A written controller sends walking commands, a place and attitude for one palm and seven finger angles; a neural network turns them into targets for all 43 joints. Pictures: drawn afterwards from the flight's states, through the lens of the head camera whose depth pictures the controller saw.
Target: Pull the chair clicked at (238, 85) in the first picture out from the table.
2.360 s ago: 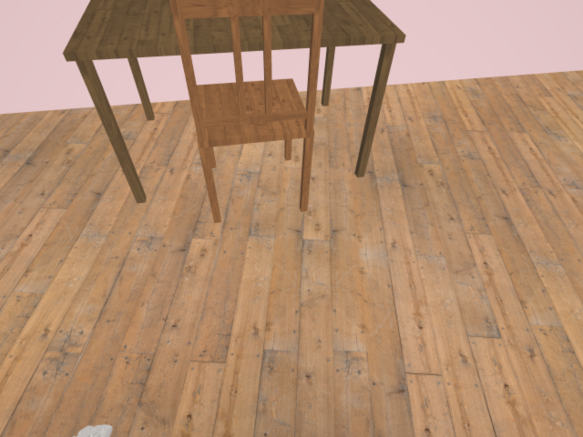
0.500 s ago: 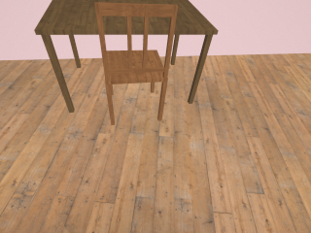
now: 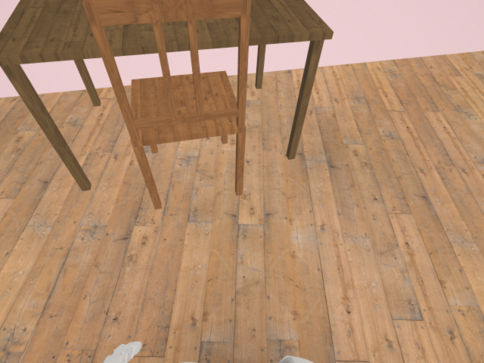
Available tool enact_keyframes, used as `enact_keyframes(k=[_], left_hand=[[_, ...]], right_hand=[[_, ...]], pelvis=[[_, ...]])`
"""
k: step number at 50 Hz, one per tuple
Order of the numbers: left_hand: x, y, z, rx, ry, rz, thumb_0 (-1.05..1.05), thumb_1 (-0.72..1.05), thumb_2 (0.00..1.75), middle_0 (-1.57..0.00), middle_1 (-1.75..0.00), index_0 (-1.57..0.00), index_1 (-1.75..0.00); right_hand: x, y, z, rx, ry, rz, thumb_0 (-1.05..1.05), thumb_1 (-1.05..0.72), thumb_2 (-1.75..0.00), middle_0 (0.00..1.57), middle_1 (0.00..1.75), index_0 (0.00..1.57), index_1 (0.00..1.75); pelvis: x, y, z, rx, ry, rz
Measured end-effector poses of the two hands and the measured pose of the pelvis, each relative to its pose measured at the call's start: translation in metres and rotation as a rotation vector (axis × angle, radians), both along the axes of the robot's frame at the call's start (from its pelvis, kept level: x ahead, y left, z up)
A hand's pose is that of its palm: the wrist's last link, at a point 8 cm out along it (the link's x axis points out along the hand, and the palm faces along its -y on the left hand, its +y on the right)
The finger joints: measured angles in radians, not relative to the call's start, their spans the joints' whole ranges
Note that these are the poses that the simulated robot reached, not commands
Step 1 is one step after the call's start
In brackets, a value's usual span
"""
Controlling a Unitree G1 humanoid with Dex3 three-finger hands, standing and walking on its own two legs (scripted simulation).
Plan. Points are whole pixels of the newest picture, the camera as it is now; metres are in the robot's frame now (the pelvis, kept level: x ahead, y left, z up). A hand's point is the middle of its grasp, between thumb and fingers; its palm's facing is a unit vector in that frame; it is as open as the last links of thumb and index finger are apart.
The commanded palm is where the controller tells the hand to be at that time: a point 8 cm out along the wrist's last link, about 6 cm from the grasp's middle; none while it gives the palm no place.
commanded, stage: walk to a spot facing it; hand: left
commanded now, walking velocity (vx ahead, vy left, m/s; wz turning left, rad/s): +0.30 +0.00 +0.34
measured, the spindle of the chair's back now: (166, 75) +0.92 +0.25 -0.05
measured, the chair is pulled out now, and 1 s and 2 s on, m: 0.00 0.00 0.00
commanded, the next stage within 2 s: turn to face it in 0.12 s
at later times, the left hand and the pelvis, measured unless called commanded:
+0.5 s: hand out of the picture +0.15 +0.25 -0.17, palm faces +0.21 -0.96 -0.16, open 7.4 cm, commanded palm none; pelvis +0.18 +0.06 +0.02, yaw +8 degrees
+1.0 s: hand (140, 305) +0.25 +0.21 -0.14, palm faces +0.28 -0.94 -0.20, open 7.3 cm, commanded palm none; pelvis +0.29 +0.04 +0.03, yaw +13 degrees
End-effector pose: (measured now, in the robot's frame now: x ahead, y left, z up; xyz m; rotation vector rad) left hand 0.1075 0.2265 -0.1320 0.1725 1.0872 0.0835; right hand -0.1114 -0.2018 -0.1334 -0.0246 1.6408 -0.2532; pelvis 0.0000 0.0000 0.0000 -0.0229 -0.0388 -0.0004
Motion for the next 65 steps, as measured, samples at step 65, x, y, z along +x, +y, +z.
enact_keyframes(k=[65], left_hand=[[0.125, 0.051, -0.011, -0.137, 0.512, 0.421, 0.0, 0.91, 0.9, -0.2, -0.3, -0.2, -0.3]], right_hand=[[0.616, 0.103, 0.014, -0.02, -0.468, 0.463, 0.01, -0.91, -0.9, 0.2, 0.3, 0.2, 0.3]], pelvis=[[0.373, 0.104, 0.005, 0.021, 0.025, 0.218]])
